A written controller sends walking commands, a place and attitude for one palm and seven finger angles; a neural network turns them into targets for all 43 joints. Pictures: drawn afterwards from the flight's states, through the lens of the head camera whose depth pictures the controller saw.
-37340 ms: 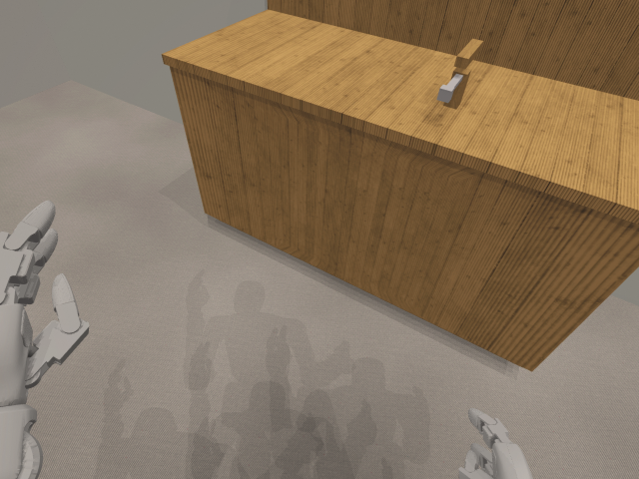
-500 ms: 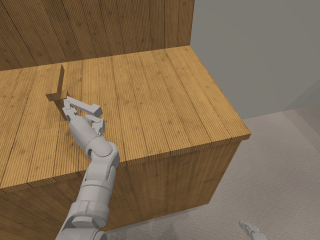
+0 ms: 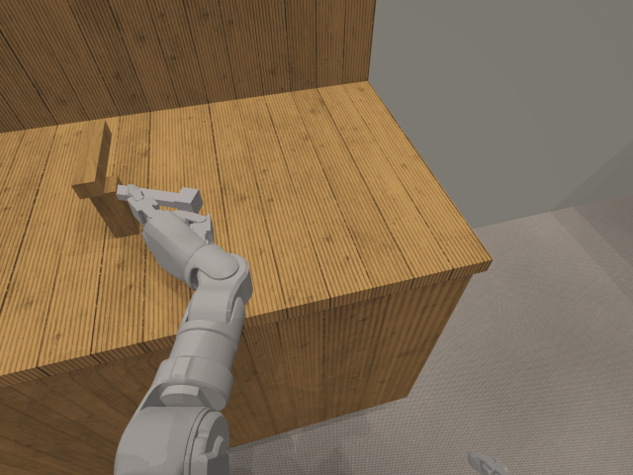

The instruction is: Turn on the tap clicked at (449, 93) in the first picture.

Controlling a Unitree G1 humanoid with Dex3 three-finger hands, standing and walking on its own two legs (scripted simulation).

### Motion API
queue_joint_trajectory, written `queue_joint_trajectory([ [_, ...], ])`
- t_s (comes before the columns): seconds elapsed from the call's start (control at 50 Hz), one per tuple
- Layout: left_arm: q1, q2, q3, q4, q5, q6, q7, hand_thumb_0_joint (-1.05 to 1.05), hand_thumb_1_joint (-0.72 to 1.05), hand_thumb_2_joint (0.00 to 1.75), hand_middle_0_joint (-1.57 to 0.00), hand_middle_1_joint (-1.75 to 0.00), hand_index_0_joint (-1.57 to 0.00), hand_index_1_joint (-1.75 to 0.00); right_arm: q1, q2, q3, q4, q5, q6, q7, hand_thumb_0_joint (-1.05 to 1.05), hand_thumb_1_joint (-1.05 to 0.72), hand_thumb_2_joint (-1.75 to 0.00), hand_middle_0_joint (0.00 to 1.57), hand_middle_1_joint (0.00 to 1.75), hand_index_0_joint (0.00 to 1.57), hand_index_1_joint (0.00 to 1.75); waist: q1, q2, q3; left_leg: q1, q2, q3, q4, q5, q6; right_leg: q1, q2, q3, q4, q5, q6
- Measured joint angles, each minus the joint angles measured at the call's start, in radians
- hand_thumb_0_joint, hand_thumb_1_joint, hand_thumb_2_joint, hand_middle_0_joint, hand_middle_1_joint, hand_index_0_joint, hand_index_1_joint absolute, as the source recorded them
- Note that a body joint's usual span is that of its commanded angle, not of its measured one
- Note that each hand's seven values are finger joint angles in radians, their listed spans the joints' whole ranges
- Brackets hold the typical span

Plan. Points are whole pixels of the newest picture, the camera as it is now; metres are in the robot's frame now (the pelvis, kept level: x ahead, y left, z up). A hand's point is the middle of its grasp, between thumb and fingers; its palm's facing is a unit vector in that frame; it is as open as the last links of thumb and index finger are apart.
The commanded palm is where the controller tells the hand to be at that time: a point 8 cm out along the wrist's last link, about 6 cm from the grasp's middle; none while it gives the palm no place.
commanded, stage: push the lever round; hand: left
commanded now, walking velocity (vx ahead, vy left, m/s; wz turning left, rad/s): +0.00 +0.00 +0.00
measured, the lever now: (189, 202) +0.45 +0.19 +0.10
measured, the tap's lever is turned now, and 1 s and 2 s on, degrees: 64 80 80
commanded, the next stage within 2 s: lift the hand up off the lever in 0.54 s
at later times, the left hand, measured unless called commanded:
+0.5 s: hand (215, 212) +0.44 +0.16 +0.09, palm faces +0.78 -0.61 -0.13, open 7.7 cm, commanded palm +0.39 +0.17 +0.09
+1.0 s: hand (213, 202) +0.45 +0.16 +0.10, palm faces +0.78 -0.62 -0.11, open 7.8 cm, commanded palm +0.39 +0.17 +0.11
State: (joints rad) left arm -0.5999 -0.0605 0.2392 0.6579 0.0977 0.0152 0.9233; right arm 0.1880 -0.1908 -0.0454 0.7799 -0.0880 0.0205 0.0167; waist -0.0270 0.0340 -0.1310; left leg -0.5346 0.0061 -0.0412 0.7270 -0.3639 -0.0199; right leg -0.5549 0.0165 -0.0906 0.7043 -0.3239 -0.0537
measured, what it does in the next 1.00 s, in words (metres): stands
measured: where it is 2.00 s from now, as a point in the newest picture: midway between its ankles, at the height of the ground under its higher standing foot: outside the picture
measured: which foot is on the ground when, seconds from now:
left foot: down 0.00-1.00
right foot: down 0.00-1.00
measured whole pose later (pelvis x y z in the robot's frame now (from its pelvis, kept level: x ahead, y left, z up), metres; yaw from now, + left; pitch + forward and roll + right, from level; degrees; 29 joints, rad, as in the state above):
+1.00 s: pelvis +0.00 +0.00 +0.00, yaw -1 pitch +12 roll +0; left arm -0.71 -0.02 0.32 0.75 0.12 0.01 0.94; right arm 0.27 -0.20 -0.06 0.80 -0.11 -0.01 0.05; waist -0.07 0.04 -0.14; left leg -0.57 0.02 -0.03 0.74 -0.37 -0.02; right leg -0.59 0.03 -0.08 0.71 -0.32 -0.05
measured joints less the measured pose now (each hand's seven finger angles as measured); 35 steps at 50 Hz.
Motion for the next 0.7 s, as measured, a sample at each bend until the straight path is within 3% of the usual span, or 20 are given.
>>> queue_joint_trajectory([
  [0.7,-0.18,0.057,0.104,0.195,0.041,-0.044,0.037,0.01,0.92,0.92,-0.15,-0.15,-0.14,-0.15,0.049,-0.005,-0.007,0.02,-0.024,-0.027,0.023,0.01,-0.91,-0.9,0.2,0.3,0.2,0.3,-0.046,-0.005,-0.016,-0.088,0.005,0.003,0.041,-0.006,-0.002,-0.089,0.004,0.002,0.038,-0.003,-0.003],
])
